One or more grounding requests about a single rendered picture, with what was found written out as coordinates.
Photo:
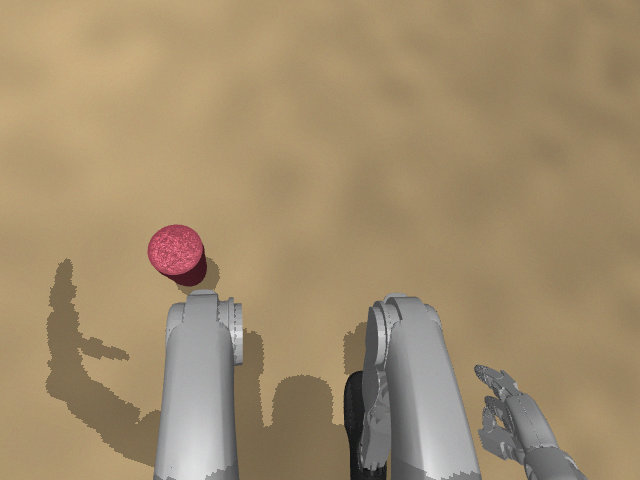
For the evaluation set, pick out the cup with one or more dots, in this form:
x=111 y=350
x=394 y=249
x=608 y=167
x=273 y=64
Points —
x=177 y=252

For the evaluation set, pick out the right robot arm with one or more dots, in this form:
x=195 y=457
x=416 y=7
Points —
x=549 y=463

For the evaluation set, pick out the right robot hand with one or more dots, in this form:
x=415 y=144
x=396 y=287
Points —
x=520 y=414

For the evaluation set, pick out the right robot foot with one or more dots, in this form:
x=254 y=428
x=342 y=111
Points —
x=353 y=422

